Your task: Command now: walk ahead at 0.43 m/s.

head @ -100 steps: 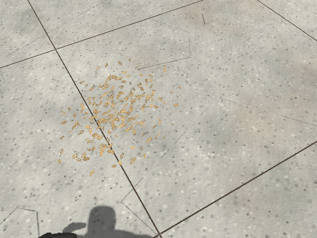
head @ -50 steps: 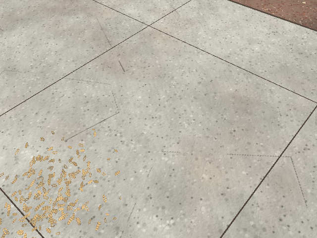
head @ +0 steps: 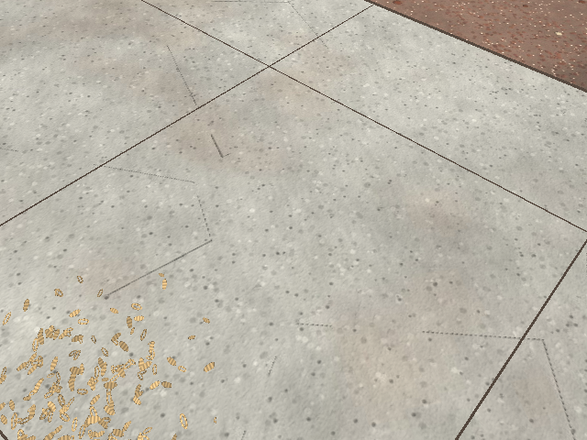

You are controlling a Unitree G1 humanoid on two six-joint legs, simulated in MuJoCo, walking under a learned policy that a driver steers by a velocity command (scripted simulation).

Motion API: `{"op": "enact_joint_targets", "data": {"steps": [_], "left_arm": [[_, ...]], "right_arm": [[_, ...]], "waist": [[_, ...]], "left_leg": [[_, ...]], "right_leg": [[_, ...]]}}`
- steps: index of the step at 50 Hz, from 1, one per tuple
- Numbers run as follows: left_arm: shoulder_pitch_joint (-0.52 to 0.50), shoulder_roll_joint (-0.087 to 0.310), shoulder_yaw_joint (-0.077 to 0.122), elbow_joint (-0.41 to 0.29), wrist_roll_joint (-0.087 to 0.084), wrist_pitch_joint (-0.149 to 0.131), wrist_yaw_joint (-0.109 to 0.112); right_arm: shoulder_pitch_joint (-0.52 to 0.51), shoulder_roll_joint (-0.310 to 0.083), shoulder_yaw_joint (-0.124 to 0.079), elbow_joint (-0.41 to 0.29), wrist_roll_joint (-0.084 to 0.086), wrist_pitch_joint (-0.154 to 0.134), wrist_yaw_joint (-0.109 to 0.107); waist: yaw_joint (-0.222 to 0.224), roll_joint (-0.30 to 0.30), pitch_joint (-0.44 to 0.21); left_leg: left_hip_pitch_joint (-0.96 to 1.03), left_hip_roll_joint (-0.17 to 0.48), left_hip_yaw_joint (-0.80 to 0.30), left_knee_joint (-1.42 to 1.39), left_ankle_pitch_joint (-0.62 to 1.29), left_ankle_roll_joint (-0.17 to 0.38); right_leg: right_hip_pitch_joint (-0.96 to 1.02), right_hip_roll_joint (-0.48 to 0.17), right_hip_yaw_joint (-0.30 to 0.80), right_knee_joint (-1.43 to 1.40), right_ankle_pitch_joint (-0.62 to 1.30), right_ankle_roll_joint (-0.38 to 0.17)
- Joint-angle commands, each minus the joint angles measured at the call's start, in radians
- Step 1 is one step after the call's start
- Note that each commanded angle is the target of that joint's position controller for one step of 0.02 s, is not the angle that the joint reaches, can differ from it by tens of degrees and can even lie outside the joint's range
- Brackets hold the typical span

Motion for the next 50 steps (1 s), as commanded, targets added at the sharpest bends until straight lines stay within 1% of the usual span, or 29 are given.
{"op": "enact_joint_targets", "data": {"steps": [1,4,7,10,12,13,14,15,16,17,18,19,20,22,24,26,29,32,37,40,41,42,43,44,45,46,47,48,50], "left_arm": [[-0.124,0.023,0.002,-0.090,0.007,-0.003,-0.005],[-0.242,0.004,-0.012,-0.131,0.003,-0.005,-0.012],[-0.325,0.009,-0.019,-0.159,-0.002,-0.008,-0.027],[-0.358,0.029,-0.017,-0.184,-0.006,-0.017,-0.043],[-0.283,0.073,0.002,-0.171,-0.003,-0.020,-0.046],[-0.170,0.106,0.021,-0.141,-0.003,-0.019,-0.042],[0.009,0.146,0.044,-0.086,-0.006,-0.014,-0.033],[0.192,0.216,0.061,-0.046,0.008,-0.007,-0.021],[0.229,0.240,0.060,-0.024,0.017,-0.008,-0.032],[0.183,0.137,0.034,-0.030,0.012,-0.012,-0.032],[0.080,0.106,0.022,-0.045,0.013,-0.020,-0.028],[-0.003,0.084,0.014,-0.056,0.017,-0.030,-0.029],[-0.045,0.054,0.007,-0.055,0.026,-0.039,-0.033],[-0.063,0.022,-0.001,-0.035,0.039,-0.047,-0.037],[-0.043,0.040,0.003,-0.012,0.037,-0.051,-0.030],[-0.021,0.071,0.011,0.001,0.043,-0.052,-0.015],[0.007,0.090,0.013,0.007,0.046,-0.046,0.004],[0.044,0.109,0.013,0.011,0.038,-0.038,0.018],[0.145,0.137,0.023,0.038,0.020,0.004,0.023],[0.102,0.178,0.036,0.011,0.016,0.028,0.032],[0.086,0.188,0.039,0.001,0.017,0.038,0.037],[0.068,0.183,0.034,-0.012,0.014,0.041,0.040],[0.098,0.133,0.016,-0.040,0.039,0.028,0.036],[0.158,0.010,-0.021,-0.087,0.036,-0.013,0.013],[0.031,0.112,0.000,-0.109,-0.001,-0.059,-0.004],[-0.037,0.126,0.004,-0.136,-0.027,-0.078,-0.010],[-0.039,0.113,0.003,-0.128,-0.014,-0.082,-0.003],[-0.030,0.126,0.015,-0.117,0.010,-0.073,0.005],[-0.001,0.119,0.021,-0.121,0.026,-0.044,0.004]], "right_arm": [[0.031,-0.158,-0.017,-0.038,-0.005,0.002,-0.020],[0.048,-0.170,-0.018,-0.047,-0.004,0.008,-0.032],[0.102,-0.169,-0.021,-0.034,0.006,0.011,-0.035],[0.106,-0.177,-0.031,-0.031,0.014,0.020,-0.037],[0.079,-0.203,-0.042,-0.044,0.010,0.028,-0.039],[0.064,-0.210,-0.046,-0.051,0.004,0.037,-0.038],[0.051,-0.197,-0.040,-0.062,-0.002,0.045,-0.038],[0.070,-0.156,-0.023,-0.088,-0.020,0.044,-0.036],[0.212,0.008,0.018,-0.082,-0.003,0.022,-0.020],[0.107,-0.117,-0.010,-0.085,0.030,-0.005,-0.016],[0.001,-0.171,-0.029,-0.127,0.059,-0.020,-0.016],[-0.042,-0.169,-0.031,-0.136,0.057,-0.023,-0.027],[-0.051,-0.157,-0.040,-0.134,0.042,-0.015,-0.035],[0.006,-0.106,-0.043,-0.123,0.039,0.017,-0.035],[-0.012,-0.089,-0.046,-0.138,0.039,0.041,-0.037],[-0.084,-0.102,-0.052,-0.175,0.031,0.051,-0.039],[-0.163,-0.104,-0.055,-0.211,0.023,0.040,-0.025],[-0.279,-0.083,-0.042,-0.256,0.017,0.032,-0.004],[-0.416,-0.073,-0.029,-0.352,0.021,0.032,0.033],[-0.346,-0.127,-0.053,-0.377,0.025,0.039,0.049],[-0.238,-0.165,-0.075,-0.359,0.028,0.041,0.049],[-0.072,-0.227,-0.110,-0.322,0.031,0.043,0.038],[0.053,-0.329,-0.142,-0.297,0.031,0.055,0.010],[0.000,-0.371,-0.141,-0.331,0.027,0.047,0.011],[0.024,-0.284,-0.115,-0.334,0.013,0.040,0.015],[-0.016,-0.234,-0.103,-0.337,0.009,0.029,0.013],[-0.090,-0.205,-0.094,-0.350,0.012,0.021,0.015],[-0.149,-0.172,-0.084,-0.367,0.011,0.017,0.012],[-0.179,-0.169,-0.080,-0.386,0.006,0.016,0.004]], "waist": [[-0.005,0.090,0.102],[-0.028,0.103,0.125],[-0.042,0.102,0.154],[-0.015,0.105,0.150],[0.045,0.134,0.072],[0.108,0.154,-0.008],[0.192,0.149,-0.111],[0.231,0.025,-0.257],[0.136,-0.256,-0.417],[0.176,-0.133,-0.309],[0.150,-0.101,-0.140],[0.111,-0.006,-0.069],[0.079,0.007,-0.025],[0.029,-0.039,-0.014],[0.017,-0.040,0.028],[0.023,-0.023,0.061],[0.039,-0.006,0.070],[0.080,0.010,0.087],[0.122,0.017,0.112],[0.049,-0.050,0.027],[-0.014,-0.064,-0.035],[-0.102,-0.042,-0.119],[-0.117,0.130,-0.219],[-0.010,0.304,-0.338],[-0.079,0.165,-0.340],[-0.068,0.124,-0.209],[-0.011,0.014,-0.113],[0.025,0.008,-0.078],[0.067,0.029,-0.052]], "left_leg": [[0.054,0.251,-0.196,-0.165,0.322,0.125],[-0.012,0.223,-0.131,-0.199,0.309,0.112],[0.007,0.243,-0.110,-0.211,0.305,0.116],[0.113,0.287,-0.097,-0.158,0.418,0.103],[0.167,0.298,-0.082,-0.039,0.722,0.083],[0.167,0.284,-0.064,0.097,0.897,0.068],[0.081,0.240,-0.037,0.307,0.919,0.039],[-0.175,0.175,-0.013,0.632,0.563,0.016],[-0.521,-0.027,-0.084,0.968,-0.277,-0.033],[-0.618,0.016,-0.202,1.077,-0.307,-0.006],[-0.670,0.064,-0.172,1.083,-0.214,0.011],[-0.619,0.120,-0.155,1.035,-0.113,0.011],[-0.570,0.152,-0.150,0.981,-0.057,0.006],[-0.474,0.186,-0.159,0.925,-0.018,0.004],[-0.504,0.196,-0.153,0.885,0.002,-0.006],[-0.594,0.201,-0.168,0.818,0.089,-0.021],[-0.655,0.184,-0.162,0.650,0.256,-0.034],[-0.633,0.168,-0.078,0.483,0.360,-0.034],[-0.716,0.140,-0.006,0.359,0.247,-0.001],[-0.542,0.049,0.079,0.353,0.096,0.052],[-0.401,0.007,0.097,0.345,0.068,0.079],[-0.150,-0.025,0.073,0.270,0.128,0.121],[0.151,0.163,-0.226,0.257,0.138,0.188],[0.437,0.384,-0.833,0.079,-0.033,0.399],[0.443,0.374,-0.829,-0.002,-0.050,0.350],[0.334,0.340,-0.663,0.001,0.017,0.304],[0.164,0.291,-0.535,-0.005,0.138,0.270],[0.046,0.255,-0.447,-0.016,0.234,0.247],[-0.079,0.218,-0.392,-0.054,0.321,0.243]], "right_leg": [[-0.222,-0.035,0.000,-0.134,0.095,0.036],[-0.144,-0.006,-0.032,-0.336,0.221,0.046],[-0.103,0.017,-0.043,-0.442,0.276,0.032],[-0.093,0.025,-0.028,-0.505,0.238,-0.007],[0.039,0.069,-0.050,-0.508,0.175,-0.041],[0.185,0.102,-0.072,-0.502,0.149,-0.065],[0.424,0.105,-0.069,-0.507,0.159,-0.096],[0.752,-0.099,0.179,-0.477,0.099,-0.160],[1.018,-0.331,0.701,-0.651,-0.183,-0.324],[0.917,-0.296,0.727,-0.752,-0.274,-0.267],[0.749,-0.276,0.553,-0.779,-0.205,-0.218],[0.588,-0.246,0.422,-0.811,-0.071,-0.193],[0.475,-0.210,0.313,-0.839,0.023,-0.172],[0.368,-0.165,0.183,-0.890,0.070,-0.152],[0.315,-0.160,0.102,-0.930,0.104,-0.159],[0.323,-0.164,0.053,-0.955,0.131,-0.165],[0.376,-0.147,-0.036,-0.956,0.205,-0.146],[0.414,-0.137,-0.120,-0.959,0.251,-0.124],[0.645,-0.203,-0.172,-0.852,0.420,-0.113],[0.689,-0.213,-0.216,-0.654,0.888,-0.078],[0.664,-0.202,-0.228,-0.498,0.993,-0.063],[0.554,-0.162,-0.246,-0.271,0.919,-0.027],[0.278,-0.096,-0.249,0.059,0.439,0.017],[-0.126,0.139,-0.071,0.390,-0.353,0.068],[-0.237,0.088,0.105,0.424,-0.332,0.031],[-0.282,0.042,0.095,0.373,-0.249,0.003],[-0.235,-0.005,0.090,0.270,-0.176,0.002],[-0.163,-0.036,0.087,0.180,-0.138,0.012],[-0.074,-0.052,0.085,0.100,-0.102,0.041]]}}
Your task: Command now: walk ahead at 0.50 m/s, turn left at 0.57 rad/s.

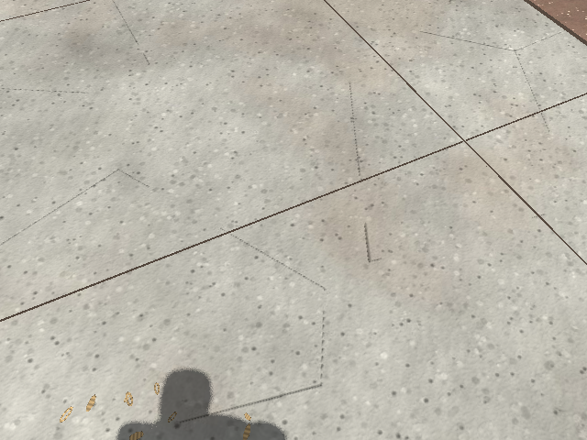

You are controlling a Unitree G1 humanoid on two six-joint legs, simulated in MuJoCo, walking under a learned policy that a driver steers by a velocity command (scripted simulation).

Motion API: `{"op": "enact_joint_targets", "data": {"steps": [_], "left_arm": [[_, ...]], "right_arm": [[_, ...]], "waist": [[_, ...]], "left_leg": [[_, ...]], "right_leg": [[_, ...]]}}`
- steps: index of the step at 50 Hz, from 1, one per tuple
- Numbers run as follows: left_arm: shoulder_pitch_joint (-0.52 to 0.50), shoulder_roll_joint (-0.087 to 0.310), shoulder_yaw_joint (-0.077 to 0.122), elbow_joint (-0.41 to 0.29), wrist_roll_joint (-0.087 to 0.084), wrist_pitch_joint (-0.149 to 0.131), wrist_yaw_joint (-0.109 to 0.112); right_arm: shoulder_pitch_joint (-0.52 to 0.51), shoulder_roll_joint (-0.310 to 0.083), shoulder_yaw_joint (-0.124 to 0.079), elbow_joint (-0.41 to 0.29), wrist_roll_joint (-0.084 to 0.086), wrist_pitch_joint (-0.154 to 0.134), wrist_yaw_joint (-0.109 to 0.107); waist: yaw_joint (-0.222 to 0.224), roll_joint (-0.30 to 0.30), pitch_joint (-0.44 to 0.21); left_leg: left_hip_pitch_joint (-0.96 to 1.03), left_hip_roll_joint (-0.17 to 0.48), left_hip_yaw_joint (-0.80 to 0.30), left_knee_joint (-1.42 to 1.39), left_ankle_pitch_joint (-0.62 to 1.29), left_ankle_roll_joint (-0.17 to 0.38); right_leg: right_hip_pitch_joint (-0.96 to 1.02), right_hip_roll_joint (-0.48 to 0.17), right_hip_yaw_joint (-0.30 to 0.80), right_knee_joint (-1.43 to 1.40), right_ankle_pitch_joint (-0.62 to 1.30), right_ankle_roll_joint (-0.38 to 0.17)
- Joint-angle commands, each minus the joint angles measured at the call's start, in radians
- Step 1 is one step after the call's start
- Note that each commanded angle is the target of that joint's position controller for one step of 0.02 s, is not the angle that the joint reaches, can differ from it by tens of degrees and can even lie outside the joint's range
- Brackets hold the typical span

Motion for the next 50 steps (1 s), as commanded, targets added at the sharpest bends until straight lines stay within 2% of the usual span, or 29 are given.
{"op": "enact_joint_targets", "data": {"steps": [1,4,7,11,14,15,16,17,18,19,20,21,22,24,25,27,30,33,34,35,36,37,38,39,41,44,48,49,50], "left_arm": [[0.032,0.101,0.032,-0.064,0.021,0.007,0.004],[-0.077,0.076,0.024,-0.109,0.030,0.019,0.010],[-0.183,0.050,0.012,-0.142,0.023,0.012,0.003],[-0.258,0.079,0.016,-0.183,0.006,0.000,-0.012],[-0.218,0.124,0.032,-0.183,0.014,-0.016,-0.020],[-0.152,0.136,0.040,-0.166,0.021,-0.023,-0.018],[-0.060,0.162,0.051,-0.151,0.037,-0.030,-0.014],[0.084,0.228,0.064,-0.143,0.057,-0.028,-0.006],[0.119,0.261,0.071,-0.122,0.053,-0.005,-0.012],[0.087,0.173,0.054,-0.149,0.025,0.011,-0.014],[0.040,0.107,0.035,-0.171,0.021,0.024,-0.005],[-0.016,0.091,0.025,-0.173,0.027,0.039,-0.002],[-0.049,0.082,0.021,-0.169,0.029,0.049,0.000],[-0.079,0.100,0.027,-0.155,0.041,0.052,0.002],[-0.073,0.109,0.029,-0.144,0.043,0.050,0.002],[-0.067,0.123,0.033,-0.122,0.036,0.050,0.001],[-0.102,0.099,0.020,-0.100,0.018,0.056,-0.011],[-0.088,0.129,0.020,-0.072,-0.001,0.067,-0.028],[-0.090,0.132,0.017,-0.070,-0.008,0.072,-0.030],[-0.058,0.115,0.009,-0.060,-0.010,0.074,-0.030],[-0.034,0.090,-0.002,-0.067,0.008,0.073,-0.033],[0.037,0.059,-0.008,-0.066,0.018,0.068,-0.038],[0.019,0.059,-0.010,-0.070,0.007,0.075,-0.030],[-0.006,0.097,0.003,-0.075,0.000,0.084,-0.022],[-0.003,0.118,0.019,-0.078,0.003,0.109,-0.012],[0.014,0.098,0.027,-0.098,-0.007,0.135,-0.017],[0.060,0.080,0.033,-0.100,-0.004,0.153,-0.033],[0.079,0.086,0.039,-0.096,0.001,0.155,-0.036],[0.078,0.138,0.055,-0.110,0.010,0.153,-0.029]], "right_arm": [[-0.003,-0.124,-0.026,-0.079,0.001,-0.021,-0.016],[0.047,-0.166,-0.038,-0.075,0.005,-0.018,-0.038],[0.086,-0.168,-0.040,-0.070,0.010,-0.007,-0.048],[0.142,-0.161,-0.039,-0.050,0.016,0.001,-0.049],[0.134,-0.162,-0.042,-0.057,0.010,0.017,-0.062],[0.114,-0.153,-0.040,-0.070,0.009,0.024,-0.065],[0.091,-0.125,-0.030,-0.092,0.007,0.026,-0.065],[0.085,-0.077,-0.011,-0.132,-0.011,0.025,-0.067],[0.313,-0.028,0.005,-0.137,0.011,0.021,-0.061],[0.324,-0.151,-0.016,-0.101,0.021,0.029,-0.062],[0.196,-0.201,-0.032,-0.120,0.020,0.043,-0.065],[0.133,-0.201,-0.036,-0.134,0.013,0.058,-0.071],[0.106,-0.193,-0.041,-0.147,0.006,0.071,-0.075],[0.132,-0.129,-0.031,-0.158,0.017,0.095,-0.073],[0.122,-0.097,-0.021,-0.170,0.014,0.096,-0.075],[0.104,-0.067,-0.007,-0.183,-0.003,0.090,-0.075],[0.087,-0.041,0.010,-0.168,-0.017,0.083,-0.066],[0.045,-0.073,0.002,-0.165,-0.019,0.085,-0.060],[0.043,-0.083,-0.001,-0.163,-0.020,0.082,-0.060],[0.023,-0.113,-0.008,-0.177,-0.025,0.081,-0.063],[0.027,-0.173,-0.020,-0.196,-0.035,0.081,-0.074],[-0.008,-0.229,-0.032,-0.208,-0.036,0.092,-0.085],[-0.021,-0.190,-0.029,-0.197,-0.034,0.095,-0.081],[-0.043,-0.171,-0.028,-0.203,-0.032,0.090,-0.078],[-0.056,-0.172,-0.032,-0.205,-0.027,0.080,-0.083],[-0.076,-0.167,-0.035,-0.200,-0.017,0.068,-0.093],[-0.155,-0.171,-0.042,-0.192,0.006,0.080,-0.094],[-0.143,-0.158,-0.041,-0.181,0.011,0.083,-0.093],[-0.079,-0.126,-0.037,-0.161,0.002,0.084,-0.090]], "waist": [[0.036,0.014,-0.101],[0.010,0.032,-0.062],[-0.034,0.076,-0.053],[-0.063,0.105,-0.051],[-0.029,0.139,-0.058],[0.006,0.150,-0.090],[0.054,0.136,-0.168],[0.102,0.009,-0.330],[0.003,-0.333,-0.493],[0.021,-0.212,-0.463],[0.055,-0.129,-0.318],[0.041,-0.061,-0.235],[0.022,-0.061,-0.169],[-0.013,-0.119,-0.120],[-0.010,-0.127,-0.120],[-0.014,-0.103,-0.165],[-0.021,-0.100,-0.214],[-0.018,-0.103,-0.176],[-0.027,-0.102,-0.155],[-0.022,-0.088,-0.138],[-0.006,-0.016,-0.166],[0.052,0.142,-0.173],[0.032,0.223,-0.172],[0.018,0.218,-0.127],[0.011,0.239,-0.105],[0.013,0.199,-0.113],[0.050,0.166,-0.140],[0.056,0.138,-0.135],[0.033,-0.012,-0.118]], "left_leg": [[0.166,0.270,-0.339,-0.243,0.274,0.199],[0.107,0.230,-0.272,-0.256,0.302,0.179],[0.072,0.176,-0.232,-0.234,0.200,0.122],[0.131,0.210,-0.315,-0.178,0.102,0.094],[0.223,0.230,-0.389,-0.047,0.219,0.063],[0.232,0.202,-0.390,0.030,0.302,0.039],[0.193,0.141,-0.356,0.174,0.343,-0.003],[0.039,0.066,-0.274,0.460,0.104,-0.056],[-0.276,-0.052,-0.202,0.756,-0.576,-0.111],[-0.352,0.044,-0.230,0.878,-0.514,-0.133],[-0.395,0.074,-0.185,0.903,-0.440,-0.151],[-0.375,0.108,-0.146,0.874,-0.382,-0.165],[-0.352,0.137,-0.132,0.834,-0.349,-0.171],[-0.251,0.157,-0.086,0.746,-0.306,-0.170],[-0.230,0.151,-0.075,0.686,-0.299,-0.171],[-0.178,0.149,-0.081,0.561,-0.254,-0.168],[-0.008,0.153,-0.065,0.318,-0.107,-0.156],[0.100,0.111,-0.027,0.100,-0.004,-0.142],[0.158,0.098,-0.015,0.002,0.048,-0.125],[0.217,0.127,-0.050,-0.065,0.092,-0.100],[0.299,0.250,-0.161,-0.052,0.246,-0.058],[0.326,0.370,-0.232,-0.038,0.285,0.024],[0.220,0.385,-0.252,-0.088,0.125,0.062],[0.187,0.362,-0.241,-0.102,0.066,0.055],[0.163,0.387,-0.229,-0.096,0.158,0.061],[0.154,0.449,-0.213,-0.073,0.372,0.098],[0.110,0.397,-0.086,0.013,0.318,0.035],[0.076,0.365,-0.043,0.073,0.221,-0.005],[-0.016,0.291,0.045,0.234,0.016,-0.085]], "right_leg": [[-0.155,-0.057,0.035,-0.107,0.064,0.033],[-0.178,-0.029,0.010,-0.315,0.218,0.078],[-0.107,0.025,-0.002,-0.557,0.414,0.079],[-0.060,0.057,0.022,-0.687,0.457,0.059],[-0.018,0.073,0.033,-0.742,0.347,0.021],[0.065,0.084,0.013,-0.778,0.361,0.000],[0.234,0.038,0.027,-0.792,0.470,-0.037],[0.523,-0.154,0.187,-0.718,0.730,-0.101],[0.837,-0.411,0.587,-0.729,0.813,-0.302],[0.776,-0.401,0.618,-0.760,0.620,-0.284],[0.648,-0.341,0.435,-0.777,0.585,-0.237],[0.509,-0.288,0.313,-0.798,0.608,-0.210],[0.393,-0.248,0.236,-0.819,0.621,-0.203],[0.237,-0.196,0.113,-0.891,0.610,-0.199],[0.221,-0.189,0.093,-0.908,0.664,-0.219],[0.237,-0.203,0.072,-0.908,0.770,-0.249],[0.209,-0.165,0.013,-0.902,0.747,-0.229],[0.196,-0.136,0.039,-0.872,0.517,-0.195],[0.168,-0.124,0.057,-0.854,0.416,-0.171],[0.130,-0.101,0.076,-0.836,0.304,-0.122],[0.077,-0.057,0.069,-0.769,0.163,-0.063],[-0.007,0.037,-0.019,-0.689,-0.037,-0.012],[0.035,0.058,-0.069,-0.625,-0.040,0.014],[0.024,0.065,-0.076,-0.570,-0.014,0.021],[-0.006,0.064,-0.079,-0.454,-0.049,0.024],[-0.022,0.031,-0.061,-0.317,-0.178,0.022],[0.131,0.060,-0.128,-0.535,0.055,0.004],[0.190,0.083,-0.129,-0.631,0.146,-0.015],[0.261,0.026,0.010,-0.750,0.363,-0.058]]}}
Over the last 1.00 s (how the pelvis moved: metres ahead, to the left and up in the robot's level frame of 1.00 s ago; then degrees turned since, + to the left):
0.56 0.04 -0.01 20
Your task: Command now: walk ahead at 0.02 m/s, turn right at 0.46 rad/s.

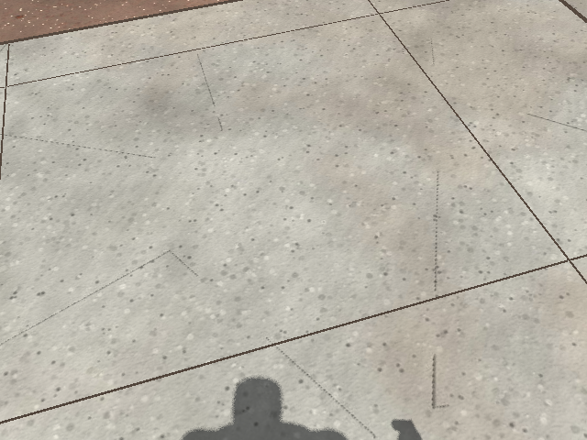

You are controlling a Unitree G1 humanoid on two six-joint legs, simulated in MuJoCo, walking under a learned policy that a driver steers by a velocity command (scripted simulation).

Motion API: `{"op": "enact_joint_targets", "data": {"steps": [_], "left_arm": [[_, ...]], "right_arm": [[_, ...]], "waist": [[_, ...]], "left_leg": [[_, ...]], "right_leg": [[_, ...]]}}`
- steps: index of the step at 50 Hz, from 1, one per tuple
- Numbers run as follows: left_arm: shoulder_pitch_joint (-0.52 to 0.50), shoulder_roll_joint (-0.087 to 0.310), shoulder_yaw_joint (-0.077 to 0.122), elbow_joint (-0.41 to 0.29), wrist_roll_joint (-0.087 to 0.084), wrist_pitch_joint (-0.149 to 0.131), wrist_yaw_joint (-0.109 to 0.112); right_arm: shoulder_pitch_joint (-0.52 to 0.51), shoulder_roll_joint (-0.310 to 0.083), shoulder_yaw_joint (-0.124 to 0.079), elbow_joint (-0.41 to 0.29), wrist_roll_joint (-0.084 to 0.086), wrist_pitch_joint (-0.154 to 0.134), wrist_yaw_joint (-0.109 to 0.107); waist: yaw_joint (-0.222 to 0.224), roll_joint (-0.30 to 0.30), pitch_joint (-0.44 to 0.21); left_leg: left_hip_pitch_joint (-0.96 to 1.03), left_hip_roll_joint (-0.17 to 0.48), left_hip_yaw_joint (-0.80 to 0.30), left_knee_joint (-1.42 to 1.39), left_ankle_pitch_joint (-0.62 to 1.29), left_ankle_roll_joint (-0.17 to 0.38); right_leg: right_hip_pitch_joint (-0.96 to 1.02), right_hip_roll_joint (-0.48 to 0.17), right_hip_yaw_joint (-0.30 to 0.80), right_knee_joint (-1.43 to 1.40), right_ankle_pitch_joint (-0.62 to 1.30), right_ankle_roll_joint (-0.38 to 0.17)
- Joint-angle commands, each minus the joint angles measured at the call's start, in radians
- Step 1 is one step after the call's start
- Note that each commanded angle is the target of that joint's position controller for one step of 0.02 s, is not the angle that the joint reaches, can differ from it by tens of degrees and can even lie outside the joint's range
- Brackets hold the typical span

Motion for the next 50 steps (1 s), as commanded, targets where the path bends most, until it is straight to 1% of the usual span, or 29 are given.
{"op": "enact_joint_targets", "data": {"steps": [1,2,3,5,6,9,13,18,23,25,26,27,28,29,30,31,32,33,35,38,40,41,43,44,45,46,47,48,50], "left_arm": [[0.059,0.251,0.065,-0.082,0.017,-0.009,0.018],[0.115,0.242,0.054,-0.092,0.058,-0.029,0.006],[0.078,0.220,0.048,-0.099,0.057,-0.046,0.005],[-0.007,0.172,0.036,-0.114,0.012,-0.049,0.024],[-0.024,0.159,0.030,-0.119,0.000,-0.042,0.034],[-0.001,0.151,0.027,-0.131,0.003,-0.028,0.052],[0.011,0.166,0.035,-0.145,-0.001,-0.014,0.066],[-0.014,0.178,0.045,-0.172,0.003,-0.002,0.062],[-0.045,0.177,0.050,-0.196,-0.005,0.010,0.052],[-0.075,0.169,0.048,-0.209,-0.017,0.017,0.055],[-0.076,0.153,0.044,-0.216,-0.022,0.020,0.059],[-0.032,0.105,0.030,-0.218,-0.010,0.018,0.059],[0.006,0.093,0.029,-0.234,-0.011,0.009,0.057],[0.014,0.174,0.053,-0.220,0.009,-0.003,0.055],[0.025,0.206,0.068,-0.198,0.003,-0.003,0.053],[0.036,0.186,0.068,-0.174,0.001,0.006,0.056],[0.036,0.161,0.062,-0.166,0.004,0.015,0.060],[0.032,0.128,0.052,-0.166,0.002,0.019,0.058],[-0.004,0.089,0.036,-0.183,-0.004,0.017,0.055],[-0.042,0.041,0.010,-0.200,0.004,0.012,0.049],[-0.048,0.052,0.009,-0.199,-0.001,0.009,0.045],[-0.026,0.059,0.013,-0.188,-0.003,0.009,0.043],[0.025,0.062,0.013,-0.161,0.008,0.006,0.040],[0.033,0.101,0.016,-0.170,0.016,0.005,0.046],[0.020,0.182,0.031,-0.174,0.027,0.008,0.055],[-0.019,0.098,0.010,-0.170,0.032,0.003,0.045],[-0.041,0.051,-0.003,-0.177,0.034,-0.005,0.037],[-0.029,0.052,-0.003,-0.166,0.039,-0.011,0.035],[-0.020,0.064,-0.005,-0.157,0.033,-0.026,0.035]], "right_arm": [[0.006,-0.050,-0.017,-0.074,-0.041,-0.004,-0.001],[-0.083,-0.074,-0.020,-0.099,-0.027,-0.012,-0.009],[-0.087,-0.106,-0.029,-0.089,-0.009,-0.014,-0.012],[-0.062,-0.127,-0.042,-0.052,-0.018,-0.014,-0.023],[-0.049,-0.130,-0.045,-0.047,-0.020,-0.014,-0.025],[-0.019,-0.097,-0.038,-0.036,-0.009,-0.020,-0.016],[-0.044,-0.082,-0.031,-0.039,-0.009,-0.028,-0.010],[-0.049,-0.090,-0.031,-0.037,-0.004,-0.045,0.009],[-0.017,-0.103,-0.036,-0.032,0.004,-0.071,0.031],[0.036,-0.103,-0.040,-0.015,0.005,-0.080,0.041],[0.064,-0.120,-0.047,-0.004,0.001,-0.081,0.042],[0.076,-0.177,-0.057,-0.011,-0.016,-0.076,0.038],[0.041,-0.244,-0.065,-0.020,-0.044,-0.065,0.037],[0.032,-0.196,-0.056,-0.036,-0.055,-0.068,0.038],[-0.004,-0.150,-0.039,-0.047,-0.042,-0.070,0.035],[-0.039,-0.126,-0.031,-0.049,-0.027,-0.068,0.033],[-0.044,-0.112,-0.024,-0.048,-0.012,-0.066,0.033],[-0.035,-0.110,-0.018,-0.041,-0.008,-0.063,0.031],[-0.004,-0.110,-0.015,-0.028,-0.016,-0.056,0.030],[0.001,-0.124,-0.015,-0.020,-0.017,-0.045,0.030],[0.031,-0.153,-0.020,-0.008,-0.011,-0.036,0.035],[0.032,-0.155,-0.018,-0.005,-0.006,-0.033,0.037],[0.056,-0.130,-0.004,0.015,0.008,-0.037,0.041],[0.091,-0.111,0.006,0.024,-0.006,-0.051,0.046],[0.120,-0.075,0.019,0.014,-0.035,-0.068,0.056],[0.086,-0.060,0.026,0.019,-0.042,-0.072,0.053],[0.045,-0.086,0.023,0.024,-0.041,-0.069,0.051],[0.025,-0.090,0.020,0.029,-0.036,-0.066,0.048],[0.036,-0.095,0.018,0.039,-0.029,-0.055,0.040]], "waist": [[-0.021,-0.350,-0.060],[0.061,-0.269,-0.138],[0.039,-0.168,-0.118],[0.004,-0.091,-0.100],[-0.010,-0.098,-0.105],[-0.012,-0.111,-0.140],[0.003,-0.128,-0.125],[0.012,-0.164,-0.090],[0.006,-0.179,-0.111],[-0.033,-0.173,-0.120],[-0.045,-0.153,-0.125],[-0.019,-0.015,-0.155],[0.035,0.238,-0.106],[0.009,0.204,-0.104],[0.019,0.134,-0.090],[0.029,0.100,-0.070],[0.019,0.099,-0.060],[0.012,0.106,-0.054],[-0.009,0.131,-0.063],[-0.033,0.174,-0.096],[-0.054,0.192,-0.098],[-0.043,0.184,-0.097],[-0.012,0.145,-0.083],[-0.026,0.082,-0.112],[-0.079,-0.115,-0.136],[-0.066,-0.168,-0.137],[-0.048,-0.129,-0.098],[-0.033,-0.119,-0.079],[-0.035,-0.123,-0.031]], "left_leg": [[-0.313,-0.060,0.033,0.381,-0.308,-0.037],[-0.359,-0.111,-0.138,0.553,-0.423,-0.023],[-0.390,-0.090,-0.176,0.619,-0.357,-0.009],[-0.416,-0.058,-0.188,0.590,-0.197,-0.003],[-0.380,-0.056,-0.192,0.571,-0.149,-0.009],[-0.339,-0.090,-0.178,0.531,-0.062,-0.026],[-0.322,-0.102,-0.188,0.340,-0.021,-0.046],[-0.202,-0.121,-0.194,0.170,-0.030,-0.045],[-0.089,-0.144,-0.194,0.004,-0.048,-0.017],[0.021,-0.146,-0.175,-0.183,0.068,0.005],[0.115,-0.107,-0.186,-0.275,0.180,0.025],[0.222,0.069,-0.329,-0.298,0.270,0.091],[0.239,0.240,-0.549,-0.312,0.499,0.249],[0.175,0.324,-0.618,-0.317,0.509,0.349],[0.147,0.270,-0.530,-0.305,0.462,0.330],[0.137,0.196,-0.437,-0.291,0.405,0.282],[0.147,0.160,-0.392,-0.283,0.395,0.260],[0.145,0.140,-0.356,-0.278,0.436,0.260],[0.174,0.109,-0.301,-0.275,0.468,0.265],[0.192,0.102,-0.269,-0.254,0.474,0.264],[0.186,0.116,-0.289,-0.244,0.480,0.273],[0.179,0.115,-0.292,-0.229,0.475,0.268],[0.119,0.090,-0.275,-0.204,0.432,0.211],[0.048,0.068,-0.255,-0.182,0.343,0.143],[-0.007,-0.023,-0.155,-0.124,0.180,0.071],[0.084,-0.039,-0.125,-0.159,0.057,0.022],[0.102,-0.044,-0.121,-0.158,0.099,0.002],[0.100,-0.051,-0.113,-0.150,0.127,0.001],[0.094,-0.046,-0.120,-0.151,0.162,0.005]], "right_leg": [[0.243,-0.308,0.519,-0.276,0.682,-0.197],[0.237,-0.394,0.643,-0.322,0.680,-0.341],[0.246,-0.356,0.566,-0.305,0.626,-0.323],[0.254,-0.270,0.452,-0.276,0.546,-0.226],[0.233,-0.243,0.420,-0.278,0.547,-0.207],[0.255,-0.201,0.387,-0.285,0.548,-0.200],[0.268,-0.182,0.421,-0.295,0.406,-0.194],[0.166,-0.160,0.498,-0.305,0.244,-0.199],[0.177,-0.148,0.594,-0.258,0.358,-0.191],[0.158,-0.111,0.598,-0.215,0.371,-0.155],[0.107,-0.074,0.577,-0.182,0.287,-0.116],[0.012,-0.003,0.477,-0.037,0.041,-0.059],[-0.187,0.171,0.280,0.143,-0.311,0.004],[-0.221,0.114,0.256,0.389,-0.371,0.053],[-0.216,0.093,0.262,0.486,-0.304,0.071],[-0.218,0.087,0.253,0.522,-0.244,0.091],[-0.235,0.088,0.252,0.549,-0.197,0.106],[-0.229,0.091,0.244,0.547,-0.174,0.119],[-0.204,0.080,0.200,0.439,-0.148,0.131],[-0.076,0.022,0.133,0.175,-0.168,0.133],[-0.004,0.021,0.089,0.038,-0.147,0.126],[0.039,0.025,0.077,-0.057,-0.080,0.117],[0.188,0.028,0.078,-0.331,0.158,0.071],[0.306,-0.047,0.171,-0.321,0.298,0.037],[0.328,-0.157,0.279,-0.243,0.460,-0.029],[0.193,-0.175,0.288,-0.250,0.337,-0.089],[0.161,-0.131,0.266,-0.261,0.211,-0.074],[0.146,-0.101,0.247,-0.265,0.152,-0.048],[0.110,-0.090,0.243,-0.270,0.155,-0.028]]}}
Over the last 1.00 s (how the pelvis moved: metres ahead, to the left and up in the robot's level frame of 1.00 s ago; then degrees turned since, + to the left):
0.33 -0.04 -0.01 9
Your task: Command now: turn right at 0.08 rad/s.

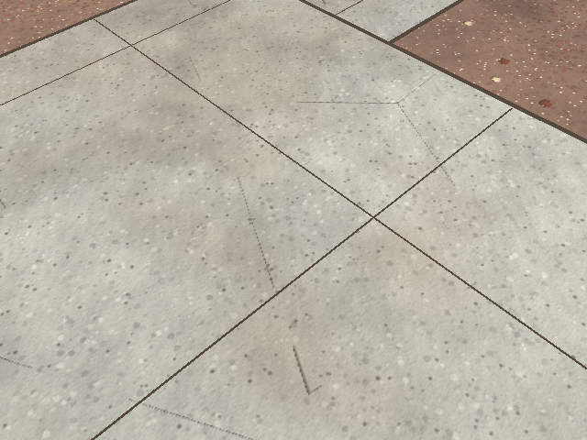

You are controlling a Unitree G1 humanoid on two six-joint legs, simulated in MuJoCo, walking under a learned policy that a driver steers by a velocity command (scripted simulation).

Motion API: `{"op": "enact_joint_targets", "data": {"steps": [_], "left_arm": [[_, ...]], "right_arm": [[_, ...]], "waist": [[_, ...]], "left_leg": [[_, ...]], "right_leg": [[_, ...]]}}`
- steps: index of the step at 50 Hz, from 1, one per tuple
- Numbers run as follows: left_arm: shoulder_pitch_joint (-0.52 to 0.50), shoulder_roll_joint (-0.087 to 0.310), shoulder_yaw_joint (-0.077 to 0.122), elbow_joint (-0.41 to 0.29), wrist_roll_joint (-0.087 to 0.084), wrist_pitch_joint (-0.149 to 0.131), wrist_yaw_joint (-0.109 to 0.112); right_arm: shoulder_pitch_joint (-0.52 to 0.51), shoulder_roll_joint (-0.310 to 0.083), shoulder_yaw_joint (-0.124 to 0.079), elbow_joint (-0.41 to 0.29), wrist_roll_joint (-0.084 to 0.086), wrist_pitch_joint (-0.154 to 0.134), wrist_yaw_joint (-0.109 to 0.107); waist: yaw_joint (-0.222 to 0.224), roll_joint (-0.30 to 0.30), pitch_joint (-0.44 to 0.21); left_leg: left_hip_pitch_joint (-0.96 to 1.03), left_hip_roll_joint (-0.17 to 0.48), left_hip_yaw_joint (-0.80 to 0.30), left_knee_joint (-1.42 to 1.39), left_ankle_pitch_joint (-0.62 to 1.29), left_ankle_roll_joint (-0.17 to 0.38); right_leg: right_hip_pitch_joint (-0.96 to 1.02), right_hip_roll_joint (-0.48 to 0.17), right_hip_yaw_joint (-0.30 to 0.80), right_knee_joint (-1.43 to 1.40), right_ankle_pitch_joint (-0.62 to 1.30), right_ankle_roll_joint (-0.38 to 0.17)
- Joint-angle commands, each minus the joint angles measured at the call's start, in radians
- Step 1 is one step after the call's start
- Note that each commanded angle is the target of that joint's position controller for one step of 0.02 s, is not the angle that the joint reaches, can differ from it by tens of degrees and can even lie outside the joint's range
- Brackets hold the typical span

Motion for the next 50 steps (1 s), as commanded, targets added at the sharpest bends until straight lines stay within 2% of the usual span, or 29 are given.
{"op": "enact_joint_targets", "data": {"steps": [1,8,13,23,38,39,40,41,42,43,44,45,46,47,48,49,50], "left_arm": [[-0.017,0.132,0.028,-0.056,0.001,-0.034,0.002],[-0.008,0.113,0.019,-0.037,-0.003,-0.040,0.007],[0.001,0.106,0.018,-0.011,-0.006,-0.043,0.006],[0.030,0.102,0.019,0.064,-0.010,-0.044,0.009],[0.069,0.098,0.011,0.184,-0.015,-0.043,0.023],[0.086,0.095,0.011,0.199,-0.016,-0.041,0.025],[0.092,0.110,0.016,0.205,-0.022,-0.036,0.028],[0.098,0.135,0.024,0.207,-0.028,-0.034,0.030],[0.113,0.155,0.029,0.207,-0.032,-0.036,0.031],[0.145,0.180,0.037,0.213,-0.036,-0.044,0.029],[0.162,0.203,0.045,0.219,-0.040,-0.055,0.028],[0.145,0.200,0.045,0.215,-0.041,-0.066,0.028],[0.114,0.185,0.042,0.205,-0.042,-0.074,0.027],[0.071,0.175,0.040,0.192,-0.050,-0.077,0.025],[0.006,0.168,0.037,0.173,-0.059,-0.074,0.022],[-0.022,0.143,0.031,0.159,-0.053,-0.074,0.020],[-0.033,0.075,0.010,0.145,-0.037,-0.081,0.015]], "right_arm": [[-0.027,-0.117,-0.030,-0.054,0.004,-0.008,-0.011],[0.001,-0.115,-0.031,0.010,0.009,-0.005,-0.020],[0.013,-0.122,-0.032,0.053,0.012,-0.003,-0.027],[0.029,-0.125,-0.032,0.137,0.017,0.006,-0.039],[0.044,-0.101,-0.026,0.247,0.020,0.014,-0.045],[0.060,-0.089,-0.023,0.260,0.021,0.015,-0.046],[0.061,-0.084,-0.023,0.266,0.027,0.016,-0.047],[0.049,-0.080,-0.023,0.261,0.031,0.015,-0.047],[0.025,-0.073,-0.021,0.246,0.032,0.007,-0.045],[0.000,-0.059,-0.017,0.229,0.034,-0.008,-0.039],[-0.016,-0.043,-0.012,0.214,0.040,-0.027,-0.030],[-0.013,-0.046,-0.014,0.209,0.048,-0.044,-0.020],[0.000,-0.049,-0.015,0.210,0.054,-0.059,-0.009],[0.037,-0.048,-0.015,0.221,0.057,-0.072,0.001],[0.130,-0.047,-0.020,0.262,0.056,-0.081,0.006],[0.219,-0.063,-0.032,0.310,0.043,-0.082,0.009],[0.339,-0.121,-0.049,0.338,0.033,-0.082,0.007]], "waist": [[0.007,-0.126,-0.027],[0.010,-0.065,-0.021],[0.010,-0.043,-0.034],[0.009,-0.035,-0.029],[0.010,-0.027,0.000],[0.010,-0.035,-0.020],[0.016,-0.052,-0.006],[0.026,-0.083,0.027],[0.039,-0.125,0.071],[0.054,-0.184,0.101],[0.060,-0.228,0.132],[0.046,-0.232,0.155],[0.028,-0.224,0.160],[-0.003,-0.204,0.148],[-0.058,-0.170,0.120],[-0.085,-0.108,0.084],[-0.115,0.089,0.015]], "left_leg": [[0.016,0.015,-0.006,-0.030,0.115,0.004],[0.034,0.020,-0.007,-0.043,0.138,-0.010],[0.050,0.023,-0.008,-0.045,0.163,-0.014],[0.064,0.021,-0.005,-0.049,0.181,-0.007],[0.055,0.006,0.006,-0.064,0.162,0.005],[0.060,-0.011,0.026,-0.057,0.072,0.007],[0.030,-0.041,0.058,-0.020,-0.071,0.016],[-0.026,-0.064,0.083,0.031,-0.201,0.027],[-0.100,-0.073,0.094,0.093,-0.263,0.037],[-0.167,-0.073,0.101,0.181,-0.248,0.046],[-0.189,-0.047,0.070,0.261,-0.214,0.063],[-0.219,-0.015,0.039,0.296,-0.215,0.087],[-0.225,0.003,0.026,0.272,-0.244,0.110],[-0.157,0.009,0.032,0.166,-0.233,0.133],[0.029,-0.012,0.062,0.003,-0.119,0.145],[0.187,-0.036,0.050,-0.051,-0.015,0.127],[0.325,0.125,-0.197,-0.168,-0.104,0.156]], "right_leg": [[-0.025,-0.107,0.120,-0.126,0.161,-0.048],[-0.022,-0.089,0.108,-0.118,0.178,-0.049],[-0.007,-0.076,0.092,-0.110,0.221,-0.049],[-0.004,-0.053,0.058,-0.104,0.245,-0.038],[-0.011,-0.033,0.025,-0.108,0.208,-0.020],[-0.003,-0.026,0.021,-0.120,0.100,-0.024],[-0.015,-0.022,0.030,-0.134,-0.097,-0.042],[-0.044,-0.044,0.073,-0.165,-0.310,-0.071],[-0.068,-0.099,0.156,-0.219,-0.467,-0.107],[-0.065,-0.181,0.277,-0.287,-0.567,-0.156],[-0.094,-0.260,0.398,-0.339,-0.594,-0.206],[-0.101,-0.300,0.449,-0.359,-0.556,-0.232],[-0.088,-0.308,0.439,-0.349,-0.492,-0.231],[-0.099,-0.287,0.383,-0.320,-0.423,-0.207],[-0.175,-0.225,0.280,-0.269,-0.340,-0.164],[-0.241,-0.144,0.174,-0.150,-0.218,-0.122],[-0.337,-0.038,0.016,0.165,-0.117,-0.055]]}}
Over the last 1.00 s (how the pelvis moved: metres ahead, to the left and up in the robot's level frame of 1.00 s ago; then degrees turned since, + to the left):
0.00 0.00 0.01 -24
